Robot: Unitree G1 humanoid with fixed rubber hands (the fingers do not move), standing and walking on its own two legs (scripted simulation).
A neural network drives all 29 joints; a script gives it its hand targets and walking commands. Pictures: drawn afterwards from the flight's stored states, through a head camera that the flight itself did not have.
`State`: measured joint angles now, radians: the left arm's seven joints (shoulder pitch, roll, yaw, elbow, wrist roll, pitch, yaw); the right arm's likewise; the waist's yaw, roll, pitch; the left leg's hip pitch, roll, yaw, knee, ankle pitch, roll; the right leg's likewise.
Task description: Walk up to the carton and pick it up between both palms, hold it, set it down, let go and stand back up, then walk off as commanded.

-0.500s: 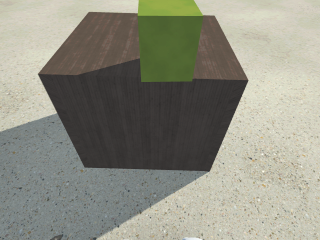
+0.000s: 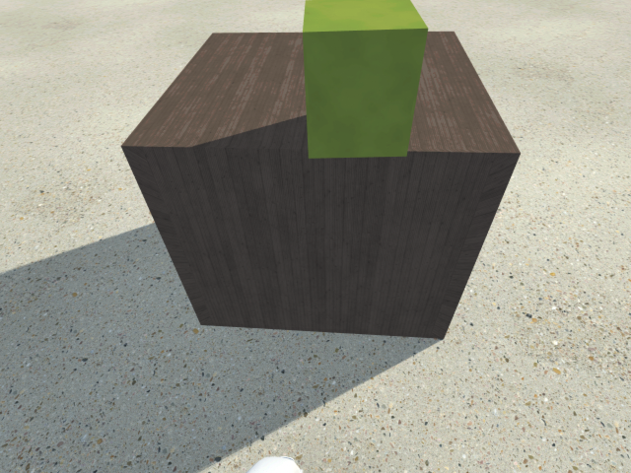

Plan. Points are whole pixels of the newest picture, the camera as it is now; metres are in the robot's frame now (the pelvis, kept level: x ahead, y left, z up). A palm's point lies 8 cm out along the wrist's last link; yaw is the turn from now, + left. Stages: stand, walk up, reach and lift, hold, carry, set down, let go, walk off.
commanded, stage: walk off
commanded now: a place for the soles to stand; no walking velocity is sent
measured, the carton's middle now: (357, 79) +0.82 -0.03 +0.14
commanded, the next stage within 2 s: stand in 1.20 s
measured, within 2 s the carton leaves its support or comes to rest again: neither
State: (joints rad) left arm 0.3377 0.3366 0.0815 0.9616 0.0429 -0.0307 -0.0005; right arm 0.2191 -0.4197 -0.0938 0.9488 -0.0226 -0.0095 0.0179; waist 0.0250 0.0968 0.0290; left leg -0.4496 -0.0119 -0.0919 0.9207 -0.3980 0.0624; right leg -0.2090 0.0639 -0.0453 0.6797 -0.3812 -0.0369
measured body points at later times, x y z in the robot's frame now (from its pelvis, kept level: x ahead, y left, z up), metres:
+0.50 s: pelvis +0.06 +0.01 +0.00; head +0.07 +0.01 +0.45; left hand +0.16 +0.32 -0.11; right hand +0.12 -0.33 -0.11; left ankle +0.08 +0.12 -0.71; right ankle +0.06 -0.10 -0.71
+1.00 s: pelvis +0.09 +0.01 +0.01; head +0.13 +0.01 +0.46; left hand +0.23 +0.30 -0.11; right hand +0.18 -0.32 -0.10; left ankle +0.08 +0.12 -0.71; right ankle +0.06 -0.10 -0.71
